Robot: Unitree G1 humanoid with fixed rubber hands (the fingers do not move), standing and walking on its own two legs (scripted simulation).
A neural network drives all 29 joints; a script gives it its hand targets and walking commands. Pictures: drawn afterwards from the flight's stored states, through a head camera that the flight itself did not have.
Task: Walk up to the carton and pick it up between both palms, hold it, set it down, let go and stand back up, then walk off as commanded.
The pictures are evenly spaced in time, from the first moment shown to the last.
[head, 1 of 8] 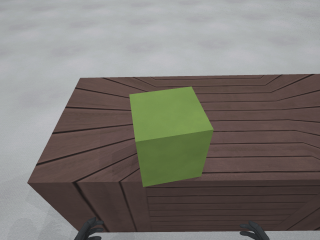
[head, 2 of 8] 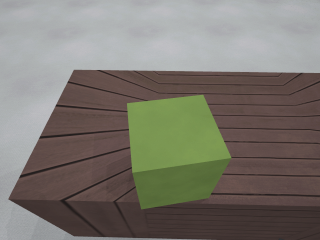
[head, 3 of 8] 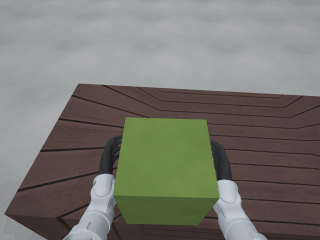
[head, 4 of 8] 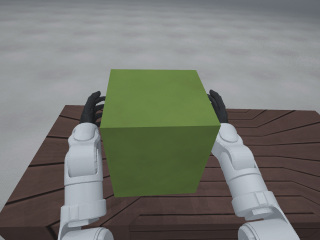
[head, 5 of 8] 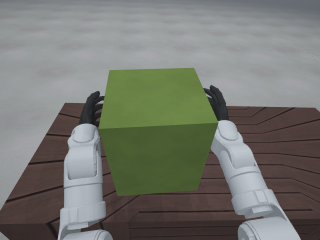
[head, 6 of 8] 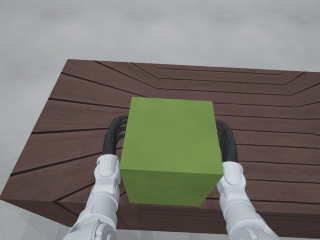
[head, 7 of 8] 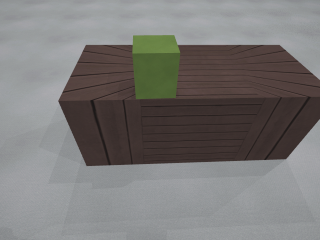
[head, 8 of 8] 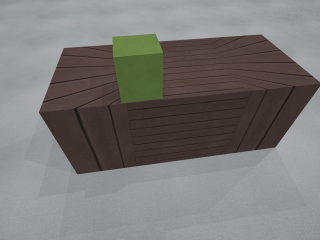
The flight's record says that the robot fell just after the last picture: no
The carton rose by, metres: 0.20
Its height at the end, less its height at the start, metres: +0.00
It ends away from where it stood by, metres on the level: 0.01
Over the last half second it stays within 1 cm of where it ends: yes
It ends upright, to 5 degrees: yes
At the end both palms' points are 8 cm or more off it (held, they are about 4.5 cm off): yes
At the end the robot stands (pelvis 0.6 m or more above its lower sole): yes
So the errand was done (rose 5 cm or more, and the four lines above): yes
